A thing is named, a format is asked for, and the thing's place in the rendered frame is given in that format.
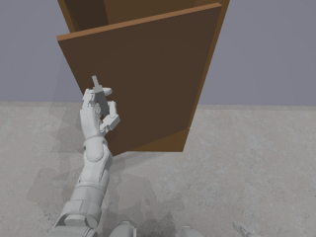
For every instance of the left robot upper arm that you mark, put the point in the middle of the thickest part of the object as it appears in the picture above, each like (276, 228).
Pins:
(73, 231)

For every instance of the robot left forearm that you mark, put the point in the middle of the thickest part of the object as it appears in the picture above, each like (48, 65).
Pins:
(84, 207)

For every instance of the right robot shin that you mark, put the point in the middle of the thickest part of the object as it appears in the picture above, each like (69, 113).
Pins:
(186, 227)

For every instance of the handle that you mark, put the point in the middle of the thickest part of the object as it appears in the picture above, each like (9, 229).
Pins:
(101, 97)

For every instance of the left robot shin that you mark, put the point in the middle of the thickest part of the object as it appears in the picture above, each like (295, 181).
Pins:
(125, 223)

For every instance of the robot shin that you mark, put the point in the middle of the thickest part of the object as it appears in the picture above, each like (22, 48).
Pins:
(125, 223)
(186, 227)

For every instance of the robot right hand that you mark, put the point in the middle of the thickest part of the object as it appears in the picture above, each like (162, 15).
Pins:
(244, 230)

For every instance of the robot left hand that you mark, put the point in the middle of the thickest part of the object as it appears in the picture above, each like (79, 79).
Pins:
(91, 112)

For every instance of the cupboard door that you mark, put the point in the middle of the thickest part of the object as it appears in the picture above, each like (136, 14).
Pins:
(153, 65)

